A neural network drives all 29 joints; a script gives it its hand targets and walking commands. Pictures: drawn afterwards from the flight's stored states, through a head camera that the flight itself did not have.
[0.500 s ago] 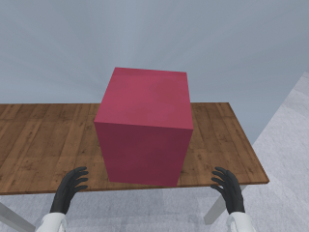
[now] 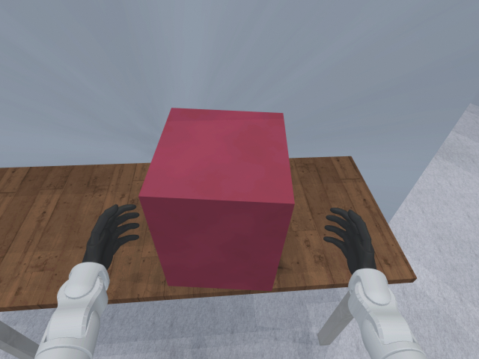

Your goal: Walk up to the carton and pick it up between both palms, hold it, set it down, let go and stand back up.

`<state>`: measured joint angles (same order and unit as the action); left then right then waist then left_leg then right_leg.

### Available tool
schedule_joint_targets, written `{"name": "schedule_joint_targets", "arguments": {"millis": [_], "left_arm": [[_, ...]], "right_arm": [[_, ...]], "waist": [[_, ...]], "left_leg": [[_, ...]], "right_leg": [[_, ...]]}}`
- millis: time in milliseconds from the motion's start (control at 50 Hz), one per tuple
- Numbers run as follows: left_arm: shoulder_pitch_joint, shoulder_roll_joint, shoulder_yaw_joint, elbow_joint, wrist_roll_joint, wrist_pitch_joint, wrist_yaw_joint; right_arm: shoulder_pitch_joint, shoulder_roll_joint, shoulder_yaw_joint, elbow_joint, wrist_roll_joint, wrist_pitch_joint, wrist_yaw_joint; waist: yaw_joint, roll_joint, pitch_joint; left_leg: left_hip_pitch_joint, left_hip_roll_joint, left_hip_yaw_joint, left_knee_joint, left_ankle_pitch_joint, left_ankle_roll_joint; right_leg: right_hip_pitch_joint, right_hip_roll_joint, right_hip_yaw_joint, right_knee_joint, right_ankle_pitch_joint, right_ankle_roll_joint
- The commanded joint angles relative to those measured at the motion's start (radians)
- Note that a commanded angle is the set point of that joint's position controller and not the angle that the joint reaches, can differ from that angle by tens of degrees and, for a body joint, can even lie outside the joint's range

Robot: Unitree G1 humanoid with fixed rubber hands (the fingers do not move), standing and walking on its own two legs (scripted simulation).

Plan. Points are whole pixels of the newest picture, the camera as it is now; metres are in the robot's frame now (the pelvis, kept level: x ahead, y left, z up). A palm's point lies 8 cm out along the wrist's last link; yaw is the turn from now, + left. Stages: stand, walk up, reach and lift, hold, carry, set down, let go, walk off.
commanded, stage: reach and lift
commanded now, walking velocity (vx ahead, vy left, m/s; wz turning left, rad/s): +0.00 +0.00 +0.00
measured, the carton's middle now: (223, 202) +0.43 +0.05 +0.00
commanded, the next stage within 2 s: none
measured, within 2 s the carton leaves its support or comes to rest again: neither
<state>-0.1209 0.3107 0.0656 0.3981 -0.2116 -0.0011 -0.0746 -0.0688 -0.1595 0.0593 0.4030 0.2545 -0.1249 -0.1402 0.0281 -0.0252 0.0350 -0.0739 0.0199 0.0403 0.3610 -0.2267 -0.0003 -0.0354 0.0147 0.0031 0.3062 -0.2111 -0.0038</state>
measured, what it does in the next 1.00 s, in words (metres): stands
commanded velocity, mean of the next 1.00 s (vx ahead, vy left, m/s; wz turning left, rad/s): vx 0.00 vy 0.00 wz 0.00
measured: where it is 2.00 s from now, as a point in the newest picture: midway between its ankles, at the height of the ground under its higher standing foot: outside the picture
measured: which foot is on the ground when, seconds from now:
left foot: down 0.00-1.00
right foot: down 0.00-1.00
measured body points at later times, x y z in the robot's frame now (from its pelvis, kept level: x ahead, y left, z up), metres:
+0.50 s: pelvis -0.01 +0.00 +0.00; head -0.01 +0.02 +0.45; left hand +0.38 +0.25 +0.12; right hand +0.37 -0.17 +0.10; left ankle -0.02 +0.11 -0.75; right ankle -0.03 -0.12 -0.75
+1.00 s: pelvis -0.01 +0.00 +0.00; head +0.00 +0.02 +0.45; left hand +0.43 +0.24 +0.17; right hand +0.43 -0.18 +0.15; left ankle -0.02 +0.11 -0.75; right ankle -0.02 -0.12 -0.75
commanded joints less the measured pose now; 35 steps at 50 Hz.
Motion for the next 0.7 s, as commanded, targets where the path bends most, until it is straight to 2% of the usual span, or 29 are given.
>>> {"name": "schedule_joint_targets", "arguments": {"millis": [0,20,40,80,100,120,140,160,180,200,220,240,260,280,300,320,340,360,380,460,540,600,620,640,660,680], "left_arm": [[-0.238,0.124,0.072,-0.152,0.013,0.055,0.001],[-0.279,0.123,0.067,-0.142,0.011,0.074,-0.002],[-0.306,0.127,0.073,-0.183,0.005,0.082,-0.001],[-0.343,0.129,0.08,-0.148,0.02,0.111,0.006],[-0.399,0.138,0.074,-0.158,0.011,0.12,0.009],[-0.398,0.138,0.079,-0.148,0.013,0.13,0.012],[-0.431,0.143,0.084,-0.129,0.007,0.14,0.012],[-0.491,0.145,0.083,-0.112,0.008,0.142,0.015],[-0.503,0.144,0.077,-0.069,0.003,0.148,0.012],[-0.513,0.147,0.084,-0.046,0.005,0.151,0.008],[-0.549,0.157,0.084,-0.057,0.003,0.151,0.009],[-0.588,0.165,0.087,-0.009,0.0,0.153,0.004],[-0.587,0.162,0.089,0.022,0.008,0.153,-0.001],[-0.63,0.18,0.102,0.018,0.008,0.153,-0.003],[-0.631,0.171,0.097,0.05,0.014,0.161,-0.003],[-0.627,0.176,0.115,0.031,0.025,0.164,-0.005],[-0.665,0.183,0.103,0.039,0.017,0.17,-0.008],[-0.689,0.19,0.11,0.035,0.01,0.17,-0.008],[-0.671,0.188,0.113,0.049,0.021,0.176,-0.008],[-0.747,0.183,0.113,0.053,0.036,0.218,-0.002],[-0.823,0.183,0.099,0.106,0.035,0.258,-0.004],[-0.881,0.197,0.092,0.11,0.029,0.251,0.005],[-0.888,0.199,0.088,0.09,0.024,0.247,0.011],[-0.92,0.214,0.088,0.082,0.015,0.244,0.016],[-0.954,0.217,0.081,0.107,0.015,0.244,0.021],[-0.998,0.222,0.066,0.138,0.002,0.242,0.023]], "right_arm": [[-0.219,-0.097,-0.04,-0.16,-0.003,0.03,-0.012],[-0.249,-0.098,-0.043,-0.152,-0.002,0.053,-0.015],[-0.269,-0.099,-0.044,-0.204,-0.001,0.061,-0.017],[-0.296,-0.098,-0.046,-0.146,0.014,0.096,-0.014],[-0.344,-0.105,-0.064,-0.157,0.012,0.111,-0.015],[-0.345,-0.106,-0.063,-0.158,0.014,0.123,-0.015],[-0.385,-0.114,-0.069,-0.162,0.006,0.132,-0.017],[-0.42,-0.112,-0.08,-0.122,0.001,0.148,-0.016],[-0.444,-0.107,-0.073,-0.112,-0.001,0.16,-0.015],[-0.453,-0.106,-0.068,-0.109,-0.002,0.171,-0.019],[-0.481,-0.105,-0.068,-0.111,0.004,0.176,-0.023],[-0.51,-0.1,-0.067,-0.079,0.003,0.186,-0.027],[-0.508,-0.092,-0.06,-0.051,0.008,0.194,-0.03],[-0.558,-0.103,-0.063,-0.076,0.008,0.195,-0.034],[-0.564,-0.108,-0.062,-0.038,0.012,0.203,-0.036],[-0.563,-0.109,-0.05,-0.053,0.022,0.202,-0.038],[-0.603,-0.117,-0.056,-0.05,0.031,0.205,-0.042],[-0.627,-0.125,-0.055,-0.052,0.037,0.202,-0.043],[-0.618,-0.129,-0.053,-0.028,0.04,0.202,-0.046],[-0.711,-0.163,-0.061,0.011,0.054,0.219,-0.046],[-0.796,-0.191,-0.085,0.074,0.056,0.247,-0.043],[-0.85,-0.199,-0.081,0.091,0.069,0.259,-0.032],[-0.853,-0.208,-0.082,0.094,0.076,0.26,-0.03],[-0.893,-0.22,-0.082,0.068,0.08,0.256,-0.027],[-0.915,-0.217,-0.078,0.108,0.086,0.264,-0.022],[-0.961,-0.226,-0.092,0.116,0.08,0.267,-0.018]], "waist": [[0.002,0.037,-0.194],[-0.009,0.042,-0.176],[0.002,0.042,-0.223],[0.003,0.083,-0.199],[-0.008,0.083,-0.22],[-0.003,0.089,-0.22],[-0.008,0.056,-0.237],[-0.009,0.074,-0.231],[-0.005,0.053,-0.218],[-0.011,0.033,-0.239],[-0.007,0.047,-0.271],[-0.018,0.036,-0.284],[-0.019,0.04,-0.274],[-0.011,0.039,-0.315],[-0.017,0.038,-0.285],[0.001,0.038,-0.31],[-0.012,0.045,-0.32],[-0.006,0.048,-0.359],[-0.013,0.049,-0.339],[-0.009,0.076,-0.365],[-0.037,0.053,-0.356],[-0.032,0.059,-0.405],[-0.035,0.063,-0.427],[-0.032,0.059,-0.472],[-0.029,0.083,-0.46],[-0.042,0.082,-0.483]], "left_leg": [[0.115,-0.016,-0.006,0.001,0.427,-0.037],[0.104,-0.014,-0.006,-0.01,0.394,-0.035],[0.109,-0.016,0.001,-0.01,0.403,-0.033],[0.095,-0.012,-0.002,-0.015,0.382,-0.039],[0.082,-0.015,0.003,-0.022,0.344,-0.039],[0.079,-0.014,0.003,-0.022,0.341,-0.036],[0.078,-0.014,0.002,-0.02,0.331,-0.028],[0.059,-0.013,-0.001,-0.028,0.285,-0.027],[0.042,-0.013,0.003,-0.037,0.252,-0.016],[0.046,-0.014,0.005,-0.04,0.239,-0.008],[0.044,-0.016,0.006,-0.037,0.247,-0.008],[0.038,-0.02,0.009,-0.036,0.229,-0.004],[0.03,-0.021,0.005,-0.035,0.23,-0.001],[0.029,-0.021,0.01,-0.028,0.25,-0.004],[0.027,-0.019,0.001,-0.025,0.265,-0.007],[0.037,-0.021,0.008,-0.021,0.3,-0.009],[0.04,-0.023,0.007,-0.012,0.314,-0.013],[0.052,-0.024,0.014,-0.004,0.336,-0.018],[0.057,-0.026,0.013,0.004,0.367,-0.022],[0.092,-0.02,0.012,0.012,0.396,-0.035],[0.104,-0.015,0.004,0.023,0.426,-0.043],[0.078,-0.017,0.003,0.02,0.415,-0.038],[0.089,-0.016,-0.002,0.027,0.446,-0.042],[0.103,-0.018,-0.003,0.036,0.449,-0.044],[0.097,-0.018,-0.003,0.037,0.451,-0.047],[0.087,-0.019,-0.001,0.036,0.408,-0.047]], "right_leg": [[0.003,0.005,0.025,-0.031,0.258,-0.01],[-0.005,0.002,0.024,-0.036,0.24,-0.01],[0.001,0.003,0.024,-0.034,0.247,-0.004],[-0.018,0.004,0.023,-0.037,0.198,-0.015],[-0.02,0.002,0.024,-0.043,0.173,-0.014],[-0.023,0.0,0.023,-0.038,0.182,-0.014],[-0.022,0.0,0.02,-0.037,0.186,-0.004],[-0.033,-0.003,0.02,-0.035,0.145,-0.005],[-0.037,-0.004,0.021,-0.038,0.122,-0.003],[-0.035,-0.007,0.025,-0.04,0.128,0.004],[-0.024,-0.01,0.023,-0.031,0.148,0.009],[-0.019,-0.014,0.027,-0.029,0.155,0.013],[-0.011,-0.015,0.026,-0.025,0.174,0.016],[-0.005,-0.013,0.024,-0.016,0.201,0.019],[0.003,-0.005,0.017,-0.013,0.216,0.017],[0.019,-0.003,0.019,-0.014,0.239,0.017],[0.012,-0.002,0.016,-0.013,0.256,0.02],[0.013,0.002,0.014,-0.006,0.271,0.023],[0.018,0.005,0.012,-0.001,0.313,0.027],[-0.009,0.021,-0.006,-0.014,0.278,0.016],[-0.044,0.032,-0.021,-0.026,0.267,0.012],[-0.025,0.031,-0.019,-0.015,0.281,0.011],[-0.019,0.034,-0.022,-0.01,0.309,0.009],[-0.027,0.034,-0.026,-0.007,0.313,0.013],[-0.041,0.033,-0.027,-0.006,0.305,0.01],[-0.067,0.029,-0.028,-0.009,0.268,0.011]]}}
